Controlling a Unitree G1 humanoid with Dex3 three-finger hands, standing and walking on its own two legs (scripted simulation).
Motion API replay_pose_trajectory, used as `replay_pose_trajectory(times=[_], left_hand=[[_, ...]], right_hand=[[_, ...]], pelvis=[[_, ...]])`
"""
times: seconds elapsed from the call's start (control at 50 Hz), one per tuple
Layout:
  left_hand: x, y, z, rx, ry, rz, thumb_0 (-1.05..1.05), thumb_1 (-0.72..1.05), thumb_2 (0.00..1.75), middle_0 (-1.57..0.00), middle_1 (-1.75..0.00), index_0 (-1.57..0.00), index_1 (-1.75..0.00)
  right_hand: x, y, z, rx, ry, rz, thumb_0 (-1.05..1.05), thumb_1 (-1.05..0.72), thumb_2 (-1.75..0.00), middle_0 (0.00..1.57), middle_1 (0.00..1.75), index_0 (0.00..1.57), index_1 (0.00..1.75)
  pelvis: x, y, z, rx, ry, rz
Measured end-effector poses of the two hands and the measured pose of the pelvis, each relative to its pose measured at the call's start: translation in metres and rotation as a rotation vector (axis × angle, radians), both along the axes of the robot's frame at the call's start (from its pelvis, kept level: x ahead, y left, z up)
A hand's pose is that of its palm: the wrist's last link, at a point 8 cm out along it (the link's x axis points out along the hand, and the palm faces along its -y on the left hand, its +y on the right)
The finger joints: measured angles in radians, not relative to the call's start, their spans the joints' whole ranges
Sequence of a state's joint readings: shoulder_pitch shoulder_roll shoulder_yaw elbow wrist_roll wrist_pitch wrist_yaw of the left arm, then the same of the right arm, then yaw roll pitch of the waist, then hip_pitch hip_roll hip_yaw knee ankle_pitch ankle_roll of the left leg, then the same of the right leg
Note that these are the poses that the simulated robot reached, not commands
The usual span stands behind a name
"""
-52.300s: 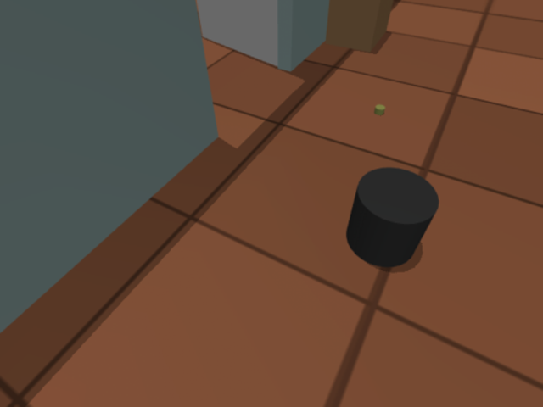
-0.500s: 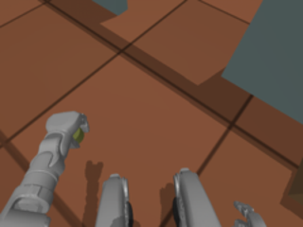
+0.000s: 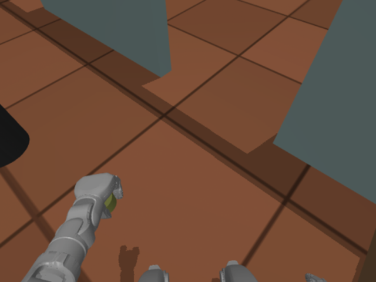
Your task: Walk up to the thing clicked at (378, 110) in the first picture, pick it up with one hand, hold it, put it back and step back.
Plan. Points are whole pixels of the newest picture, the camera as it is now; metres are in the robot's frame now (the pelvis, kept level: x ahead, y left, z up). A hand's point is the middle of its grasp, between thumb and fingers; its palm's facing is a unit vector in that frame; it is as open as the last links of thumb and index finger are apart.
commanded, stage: lift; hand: left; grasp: from above
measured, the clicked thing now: (102, 201) +0.36 +0.23 -0.11
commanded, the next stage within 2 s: hold in 0.16 s
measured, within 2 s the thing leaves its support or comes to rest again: neither
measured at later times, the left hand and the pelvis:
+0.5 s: hand (91, 188) +0.35 +0.22 -0.02, palm faces -0.46 -0.05 -0.89, open 6.9 cm; pelvis +0.03 +0.01 +0.05, yaw -1 degrees
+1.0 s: hand (89, 185) +0.34 +0.21 +0.02, palm faces -0.45 -0.05 -0.89, open 6.9 cm; pelvis +0.04 +0.00 +0.06, yaw -1 degrees
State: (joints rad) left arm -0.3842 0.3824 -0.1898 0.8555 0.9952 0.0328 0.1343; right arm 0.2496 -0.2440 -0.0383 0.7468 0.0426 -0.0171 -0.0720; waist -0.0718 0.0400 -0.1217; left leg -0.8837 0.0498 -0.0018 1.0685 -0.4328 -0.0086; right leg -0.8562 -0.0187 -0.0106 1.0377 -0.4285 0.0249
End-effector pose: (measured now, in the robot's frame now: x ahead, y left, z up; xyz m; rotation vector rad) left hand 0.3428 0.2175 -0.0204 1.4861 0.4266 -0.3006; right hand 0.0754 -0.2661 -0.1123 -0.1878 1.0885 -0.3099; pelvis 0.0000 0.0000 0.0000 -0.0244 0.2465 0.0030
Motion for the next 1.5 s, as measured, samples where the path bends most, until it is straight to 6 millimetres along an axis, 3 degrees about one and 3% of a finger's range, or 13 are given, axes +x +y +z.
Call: replay_pose_trajectory(times=[0.22, 0.48, 1.02, 1.5], left_hand=[[0.006, 0.003, 0.031, 0.001, 0.008, 0.005, 0.0, 0.32, 0.26, -0.61, -0.64, -0.95, -0.62], [0.015, 0.007, 0.06, 0.01, 0.01, -0.022, 0.0, 0.32, 0.25, -0.61, -0.64, -0.95, -0.61], [0.004, -0.002, 0.094, 0.004, 0.004, -0.047, -0.01, 0.3, 0.27, -0.64, -0.6, -0.98, -0.59], [-0.012, -0.004, 0.112, -0.002, -0.002, -0.053, -0.01, 0.3, 0.26, -0.66, -0.57, -0.99, -0.58]], right_hand=[[0.016, 0.007, 0.028, 0.022, -0.009, -0.002, 0.0, -0.9, -0.9, 0.2, 0.3, 0.2, 0.3], [0.038, 0.013, 0.046, 0.042, -0.037, -0.001, 0.0, -0.9, -0.9, 0.2, 0.3, 0.2, 0.3], [0.068, 0.007, 0.065, 0.062, -0.107, 0.028, 0.01, -0.91, -0.9, 0.2, 0.3, 0.2, 0.3], [0.078, 0.011, 0.075, 0.077, -0.154, 0.045, 0.01, -0.91, -0.9, 0.2, 0.3, 0.2, 0.3]], pelvis=[[0.016, 0.005, 0.03, 0.007, -0.052, -0.006], [0.032, 0.01, 0.048, 0.011, -0.095, -0.015], [0.036, 0.003, 0.062, 0.023, -0.163, -0.024], [0.03, 0.0, 0.07, 0.028, -0.209, -0.025]])
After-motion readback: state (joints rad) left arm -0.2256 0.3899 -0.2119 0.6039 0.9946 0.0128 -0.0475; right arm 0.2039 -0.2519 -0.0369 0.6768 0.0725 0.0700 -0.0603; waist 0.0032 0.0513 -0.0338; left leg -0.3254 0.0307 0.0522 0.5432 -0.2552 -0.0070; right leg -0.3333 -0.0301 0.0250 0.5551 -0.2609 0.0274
